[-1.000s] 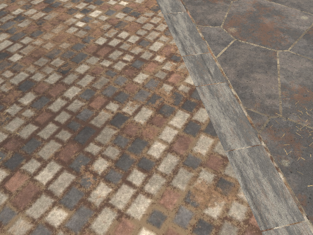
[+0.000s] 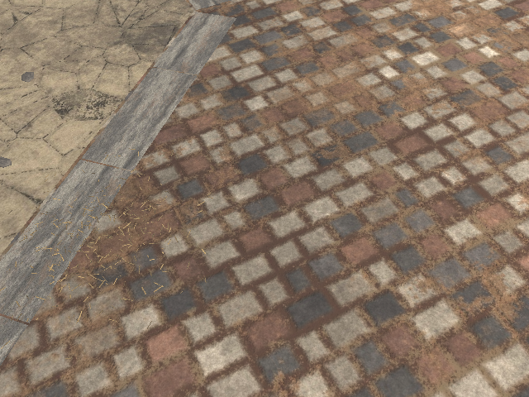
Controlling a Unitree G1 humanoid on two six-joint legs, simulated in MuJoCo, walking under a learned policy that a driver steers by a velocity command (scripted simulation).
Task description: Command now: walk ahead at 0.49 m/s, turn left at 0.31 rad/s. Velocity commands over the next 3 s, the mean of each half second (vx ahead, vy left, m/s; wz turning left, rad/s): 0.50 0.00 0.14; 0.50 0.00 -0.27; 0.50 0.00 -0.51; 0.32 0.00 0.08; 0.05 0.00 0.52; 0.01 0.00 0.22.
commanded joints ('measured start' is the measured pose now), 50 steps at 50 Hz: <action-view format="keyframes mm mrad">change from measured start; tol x16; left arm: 1 21 75 8 -25 -3 -25 -9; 15 231 9 -25 18 -37 25 -1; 35 -331 40 -16 -87 2 65 -34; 38 -258 53 -4 -70 7 57 -27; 41 156 183 51 41 32 42 -8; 50 -3 133 40 39 -29 32 1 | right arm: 1 -1 4 13 -58 -2 -4 13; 9 -259 7 43 -125 9 -22 16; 15 254 -216 -30 28 -16 -46 -37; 20 49 -22 14 42 31 -60 -31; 42 282 7 28 134 38 -67 -47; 50 49 -15 21 56 -4 -26 -32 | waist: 1 -33 -112 18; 12 -43 -127 -19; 15 -132 231 -333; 19 -33 0 -35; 35 -60 4 104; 40 88 4 -97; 42 63 -316 -282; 45 17 -35 -43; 50 -52 -59 -18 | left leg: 1 -96 37 -27 -95 101 -14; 10 72 18 146 -512 104 14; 13 495 -35 146 -631 92 80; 15 950 447 -575 -782 -47 264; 21 484 213 -131 -914 298 134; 34 615 216 92 -982 451 107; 39 717 226 189 -618 977 62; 41 417 160 241 -86 595 19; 42 4 -73 185 262 -250 -29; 50 24 88 43 -11 -7 -88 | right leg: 1 36 -274 209 -222 205 -137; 10 169 -285 115 -134 439 -105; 13 108 -224 40 249 639 -63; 15 -437 -13 5 861 -340 -5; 16 -536 -64 124 915 -290 -17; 30 -466 -135 71 413 194 38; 36 -427 -81 42 263 126 -47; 40 -4 42 -7 160 20 -140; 42 498 -398 820 0 -63 -370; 50 17 -179 396 -146 341 -224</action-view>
